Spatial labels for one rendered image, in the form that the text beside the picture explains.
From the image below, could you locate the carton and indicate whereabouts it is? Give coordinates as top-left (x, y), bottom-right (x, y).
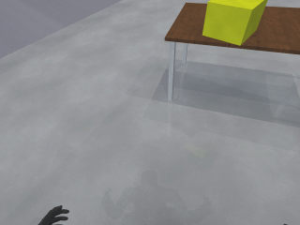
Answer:
top-left (202, 0), bottom-right (268, 46)

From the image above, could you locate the robot left hand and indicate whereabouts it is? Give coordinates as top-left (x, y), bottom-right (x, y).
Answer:
top-left (38, 205), bottom-right (69, 225)

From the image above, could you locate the table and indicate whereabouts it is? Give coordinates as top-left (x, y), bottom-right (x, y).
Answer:
top-left (164, 3), bottom-right (300, 101)

